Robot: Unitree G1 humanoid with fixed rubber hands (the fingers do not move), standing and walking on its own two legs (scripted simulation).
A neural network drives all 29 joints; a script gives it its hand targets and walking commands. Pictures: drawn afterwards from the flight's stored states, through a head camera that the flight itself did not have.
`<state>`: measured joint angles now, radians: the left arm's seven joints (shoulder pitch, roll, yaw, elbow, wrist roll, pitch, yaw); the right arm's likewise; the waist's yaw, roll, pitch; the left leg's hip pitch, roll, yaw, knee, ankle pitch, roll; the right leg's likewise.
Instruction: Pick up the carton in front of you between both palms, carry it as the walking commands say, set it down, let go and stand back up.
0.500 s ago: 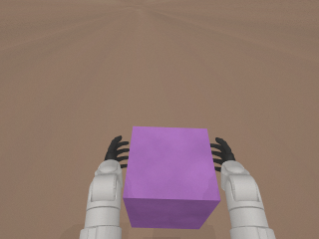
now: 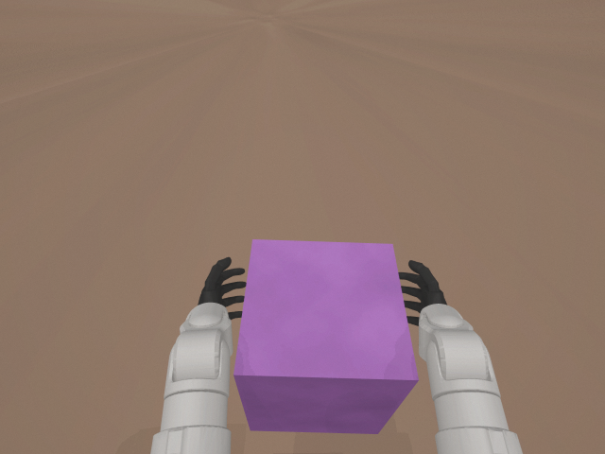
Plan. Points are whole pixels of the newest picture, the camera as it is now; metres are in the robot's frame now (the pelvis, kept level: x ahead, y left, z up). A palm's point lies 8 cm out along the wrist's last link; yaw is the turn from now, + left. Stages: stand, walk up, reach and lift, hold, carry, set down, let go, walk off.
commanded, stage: carry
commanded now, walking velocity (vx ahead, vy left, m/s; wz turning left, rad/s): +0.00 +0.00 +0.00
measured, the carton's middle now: (318, 341) +0.30 +0.01 -0.05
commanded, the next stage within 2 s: hold in 0.32 s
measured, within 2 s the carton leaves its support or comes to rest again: neither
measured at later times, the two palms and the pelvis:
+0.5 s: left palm (203, 325) +0.27 +0.16 +0.05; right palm (430, 322) +0.28 -0.14 +0.04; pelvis -0.01 +0.00 +0.01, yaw +1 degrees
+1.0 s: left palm (199, 314) +0.29 +0.17 +0.05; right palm (419, 312) +0.29 -0.13 +0.04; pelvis -0.02 +0.01 +0.00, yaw +3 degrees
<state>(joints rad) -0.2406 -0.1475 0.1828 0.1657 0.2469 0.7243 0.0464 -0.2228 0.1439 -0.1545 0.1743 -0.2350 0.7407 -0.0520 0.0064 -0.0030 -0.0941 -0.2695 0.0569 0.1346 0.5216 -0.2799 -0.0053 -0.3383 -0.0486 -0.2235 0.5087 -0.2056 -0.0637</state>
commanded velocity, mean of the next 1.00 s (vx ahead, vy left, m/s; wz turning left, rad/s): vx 0.00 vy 0.00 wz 0.00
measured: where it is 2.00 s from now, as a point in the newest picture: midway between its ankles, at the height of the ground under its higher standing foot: outside the picture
